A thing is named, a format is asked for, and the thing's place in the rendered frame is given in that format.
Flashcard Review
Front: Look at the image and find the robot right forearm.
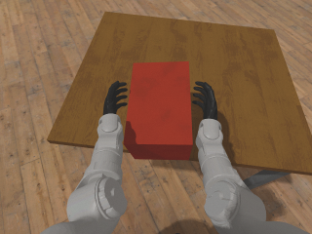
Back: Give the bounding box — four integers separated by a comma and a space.
195, 118, 251, 195

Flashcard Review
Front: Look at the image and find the robot left upper arm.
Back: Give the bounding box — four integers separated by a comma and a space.
40, 176, 128, 234

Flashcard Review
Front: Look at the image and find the table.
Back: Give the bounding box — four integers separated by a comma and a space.
47, 12, 312, 190

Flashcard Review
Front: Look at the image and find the robot left forearm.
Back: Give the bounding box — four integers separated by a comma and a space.
75, 113, 124, 190

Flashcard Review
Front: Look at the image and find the left robot hand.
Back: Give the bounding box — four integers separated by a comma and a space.
102, 81, 128, 115

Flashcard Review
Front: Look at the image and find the right robot hand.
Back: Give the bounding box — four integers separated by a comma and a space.
192, 81, 217, 120

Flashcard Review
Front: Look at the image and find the carton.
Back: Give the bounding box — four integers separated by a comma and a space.
123, 61, 193, 161

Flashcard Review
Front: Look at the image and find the robot right upper arm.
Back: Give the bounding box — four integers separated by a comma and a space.
204, 180, 310, 234

